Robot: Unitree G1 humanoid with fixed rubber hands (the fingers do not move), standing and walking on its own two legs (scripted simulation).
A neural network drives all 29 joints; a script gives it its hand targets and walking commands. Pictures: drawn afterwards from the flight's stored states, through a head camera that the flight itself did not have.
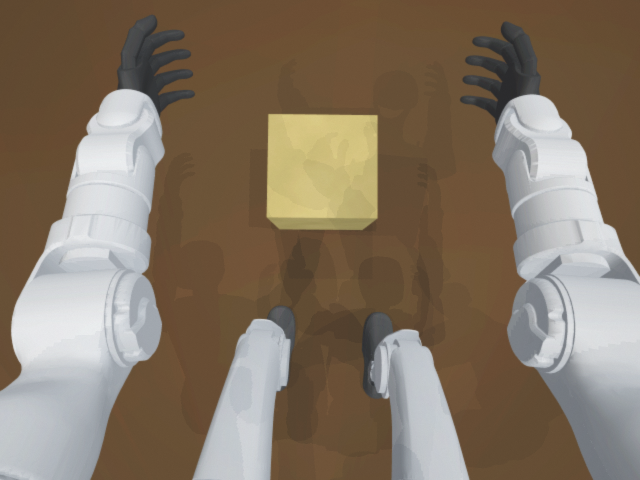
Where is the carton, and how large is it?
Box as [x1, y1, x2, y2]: [267, 114, 377, 229]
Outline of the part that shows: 268,114 267,217 279,228 299,229 362,229 377,217 376,115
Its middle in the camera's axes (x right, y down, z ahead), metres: +0.00 -0.13 +0.86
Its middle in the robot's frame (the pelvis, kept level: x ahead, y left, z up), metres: +0.53 +0.04 -0.53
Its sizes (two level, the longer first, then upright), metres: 0.210 0.200 0.250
